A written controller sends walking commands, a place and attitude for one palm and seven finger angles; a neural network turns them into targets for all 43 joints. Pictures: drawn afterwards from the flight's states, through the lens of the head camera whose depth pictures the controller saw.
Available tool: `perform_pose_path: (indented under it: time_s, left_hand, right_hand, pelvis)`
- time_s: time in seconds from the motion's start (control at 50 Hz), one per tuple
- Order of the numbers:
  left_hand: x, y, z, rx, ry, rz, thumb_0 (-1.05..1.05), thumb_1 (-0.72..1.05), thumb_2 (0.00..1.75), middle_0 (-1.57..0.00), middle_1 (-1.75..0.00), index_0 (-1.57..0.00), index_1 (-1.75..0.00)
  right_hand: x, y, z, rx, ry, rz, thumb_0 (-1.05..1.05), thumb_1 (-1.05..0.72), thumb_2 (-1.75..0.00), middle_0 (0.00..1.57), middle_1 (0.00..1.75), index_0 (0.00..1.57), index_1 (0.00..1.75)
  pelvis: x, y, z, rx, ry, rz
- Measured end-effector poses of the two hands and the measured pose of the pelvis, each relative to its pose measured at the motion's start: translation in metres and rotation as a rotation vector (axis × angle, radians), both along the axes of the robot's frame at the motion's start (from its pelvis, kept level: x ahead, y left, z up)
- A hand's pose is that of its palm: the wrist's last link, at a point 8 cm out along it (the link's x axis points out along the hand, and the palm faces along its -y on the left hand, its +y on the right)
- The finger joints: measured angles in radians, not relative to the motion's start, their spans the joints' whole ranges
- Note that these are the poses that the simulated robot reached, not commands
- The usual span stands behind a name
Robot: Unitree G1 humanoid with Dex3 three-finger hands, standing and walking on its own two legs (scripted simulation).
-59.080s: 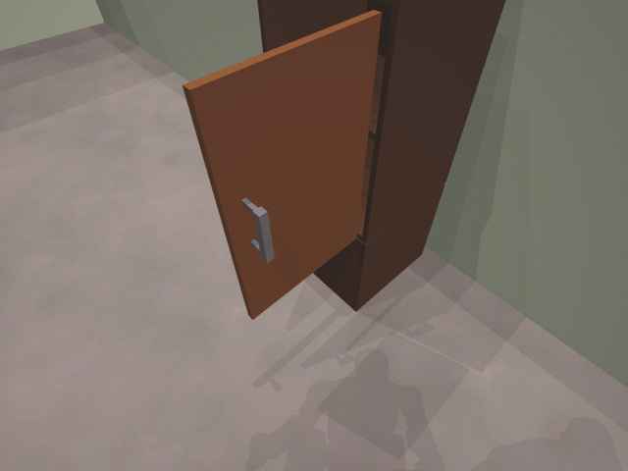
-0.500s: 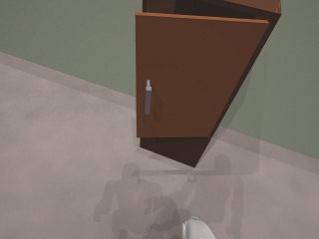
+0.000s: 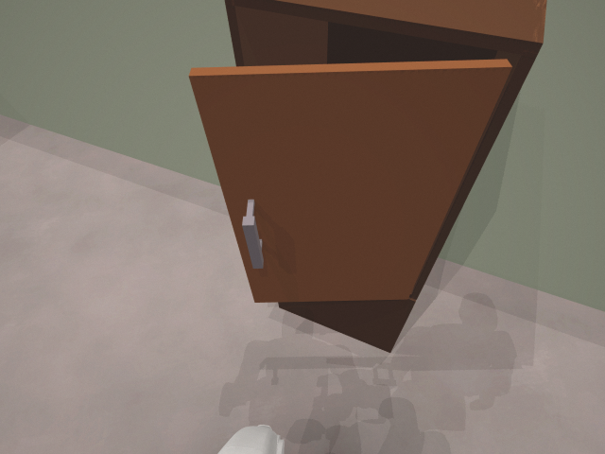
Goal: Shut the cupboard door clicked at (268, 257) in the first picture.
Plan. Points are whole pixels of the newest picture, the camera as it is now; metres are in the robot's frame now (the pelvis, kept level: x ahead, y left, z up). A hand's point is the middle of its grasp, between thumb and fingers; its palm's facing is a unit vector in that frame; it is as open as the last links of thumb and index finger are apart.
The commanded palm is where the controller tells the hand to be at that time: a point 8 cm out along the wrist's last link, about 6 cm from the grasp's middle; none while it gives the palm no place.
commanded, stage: come to a stop and stand still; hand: left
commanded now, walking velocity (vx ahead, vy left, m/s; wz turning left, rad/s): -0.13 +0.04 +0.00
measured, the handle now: (254, 235) +0.45 +0.13 -0.03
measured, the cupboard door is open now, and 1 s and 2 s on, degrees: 25 25 25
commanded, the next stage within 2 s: look again from close up in 1.12 s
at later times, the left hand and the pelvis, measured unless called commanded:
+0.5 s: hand out of the picture -0.02 +0.27 -0.18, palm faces +0.05 -0.97 -0.23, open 7.4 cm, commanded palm none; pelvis -0.04 +0.07 +0.00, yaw -1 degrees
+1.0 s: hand out of the picture -0.09 +0.20 -0.18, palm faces +0.03 -0.99 -0.13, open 7.4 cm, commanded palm none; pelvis -0.07 +0.05 +0.00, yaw +0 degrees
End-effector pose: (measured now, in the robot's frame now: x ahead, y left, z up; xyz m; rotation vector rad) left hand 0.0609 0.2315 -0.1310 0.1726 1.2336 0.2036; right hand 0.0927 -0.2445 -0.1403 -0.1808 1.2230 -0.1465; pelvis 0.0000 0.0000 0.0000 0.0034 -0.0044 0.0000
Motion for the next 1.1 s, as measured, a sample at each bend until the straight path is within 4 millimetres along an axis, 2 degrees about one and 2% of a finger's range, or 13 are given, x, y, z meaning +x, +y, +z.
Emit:
perform_pose_path:
  time_s: [0.08, 0.14, 0.18, 0.26, 0.38, 0.44, 0.54, 0.62, 0.84, 0.98, 1.1]
  left_hand:
    - [-0.015, 0.014, -0.004, -0.005, 0.027, 0.026, 0.0, 0.91, 0.89, -0.2, -0.3, -0.2, -0.3]
    - [-0.028, 0.03, -0.011, -0.015, 0.045, 0.039, 0.0, 0.9, 0.89, -0.2, -0.3, -0.2, -0.3]
    - [-0.036, 0.043, -0.019, -0.026, 0.056, 0.049, 0.0, 0.9, 0.89, -0.2, -0.3, -0.2, -0.3]
    - [-0.05, 0.066, -0.031, -0.04, 0.081, 0.074, 0.0, 0.9, 0.89, -0.2, -0.3, -0.2, -0.3]
    - [-0.069, 0.083, -0.022, -0.038, 0.117, 0.068, 0.0, 0.9, 0.89, -0.2, -0.3, -0.2, -0.3]
    - [-0.077, 0.086, -0.016, -0.029, 0.133, 0.048, 0.0, 0.91, 0.89, -0.2, -0.3, -0.19, -0.3]
    - [-0.088, 0.082, -0.014, -0.004, 0.133, 0.012, 0.0, 0.9, 0.89, -0.2, -0.3, -0.19, -0.3]
    - [-0.098, 0.069, -0.008, -0.01, 0.145, -0.016, 0.0, 0.91, 0.89, -0.2, -0.3, -0.19, -0.3]
    - [-0.123, 0.036, -0.016, -0.073, 0.143, -0.022, 0.01, 0.92, 0.89, -0.2, -0.3, -0.2, -0.3]
    - [-0.152, 0.022, -0.021, -0.113, 0.203, 0.003, 0.0, 0.91, 0.89, -0.2, -0.3, -0.2, -0.3]
    - [-0.171, 0.016, -0.021, -0.128, 0.256, 0.025, 0.0, 0.91, 0.89, -0.2, -0.3, -0.2, -0.3]
  right_hand:
    - [0.028, 0.012, 0.01, -0.012, -0.061, 0.036, 0.01, -0.92, -0.89, 0.2, 0.3, 0.2, 0.3]
    - [0.034, 0.026, 0.016, -0.026, -0.085, 0.058, 0.01, -0.91, -0.89, 0.2, 0.3, 0.2, 0.3]
    - [0.032, 0.036, 0.017, -0.04, -0.094, 0.068, 0.01, -0.91, -0.89, 0.2, 0.3, 0.2, 0.3]
    - [0.009, 0.058, 0.018, -0.063, -0.061, 0.087, 0.01, -0.91, -0.89, 0.2, 0.3, 0.2, 0.3]
    - [-0.039, 0.083, 0.017, -0.047, 0.017, 0.064, 0.01, -0.91, -0.89, 0.2, 0.3, 0.21, 0.3]
    - [-0.06, 0.086, 0.013, -0.032, 0.04, 0.028, 0.01, -0.92, -0.89, 0.2, 0.3, 0.21, 0.3]
    - [-0.098, 0.083, -0.001, 0.006, 0.081, -0.029, 0.01, -0.92, -0.89, 0.2, 0.3, 0.21, 0.3]
    - [-0.129, 0.082, -0.007, 0.037, 0.122, -0.066, 0.01, -0.92, -0.89, 0.2, 0.3, 0.21, 0.3]
    - [-0.204, 0.079, -0.001, 0.038, 0.246, -0.109, 0.01, -0.91, -0.89, 0.2, 0.3, 0.2, 0.3]
    - [-0.228, 0.078, 0.003, 0.024, 0.306, -0.118, 0.01, -0.91, -0.89, 0.2, 0.3, 0.2, 0.3]
    - [-0.224, 0.083, 0.003, 0.028, 0.305, -0.112, 0.01, -0.91, -0.89, 0.2, 0.3, 0.2, 0.3]
  pelvis:
    - [-0.002, 0.011, 0.0, 0.004, 0.002, 0.007]
    - [-0.006, 0.023, -0.002, 0.004, 0.005, 0.015]
    - [-0.007, 0.034, -0.006, -0.004, 0.003, 0.02]
    - [-0.012, 0.051, -0.009, -0.01, -0.016, 0.023]
    - [-0.024, 0.065, 0.0, -0.019, -0.018, 0.007]
    - [-0.03, 0.069, 0.002, -0.015, -0.012, -0.004]
    - [-0.042, 0.066, -0.003, 0.018, -0.001, -0.019]
    - [-0.051, 0.065, 0.001, 0.006, -0.016, -0.015]
    - [-0.067, 0.053, 0.004, 0.001, -0.052, -0.011]
    - [-0.073, 0.051, 0.003, -0.005, -0.042, -0.005]
    - [-0.073, 0.051, 0.003, -0.006, -0.034, -0.004]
